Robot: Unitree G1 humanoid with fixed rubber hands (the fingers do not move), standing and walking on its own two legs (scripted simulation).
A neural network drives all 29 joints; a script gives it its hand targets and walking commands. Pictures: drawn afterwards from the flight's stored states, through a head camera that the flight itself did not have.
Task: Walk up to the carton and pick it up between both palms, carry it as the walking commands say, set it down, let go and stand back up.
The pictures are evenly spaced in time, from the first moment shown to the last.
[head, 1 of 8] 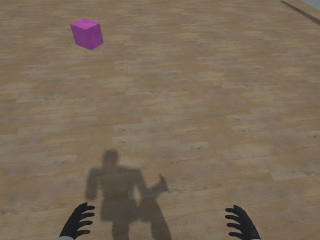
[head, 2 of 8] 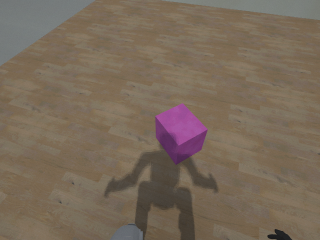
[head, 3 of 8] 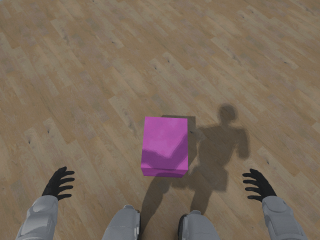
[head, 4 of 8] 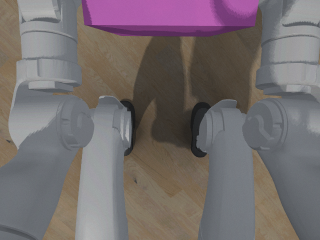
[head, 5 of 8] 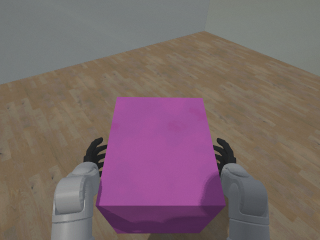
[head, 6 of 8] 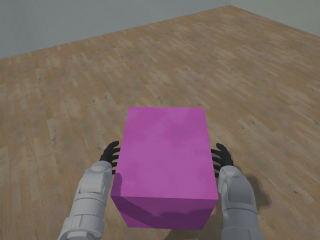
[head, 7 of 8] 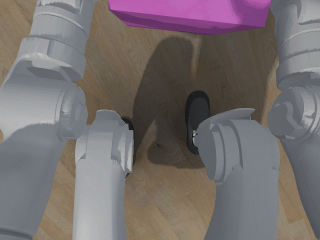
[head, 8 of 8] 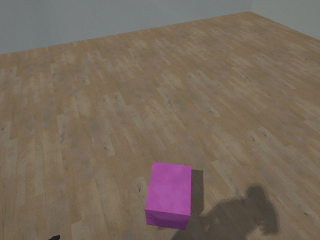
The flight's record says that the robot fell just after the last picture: no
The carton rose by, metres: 0.67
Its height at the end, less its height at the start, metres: +0.00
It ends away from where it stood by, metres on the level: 0.77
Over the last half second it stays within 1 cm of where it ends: yes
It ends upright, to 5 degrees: yes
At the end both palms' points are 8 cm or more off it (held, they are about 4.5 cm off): yes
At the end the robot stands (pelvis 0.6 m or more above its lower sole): yes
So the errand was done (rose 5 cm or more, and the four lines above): yes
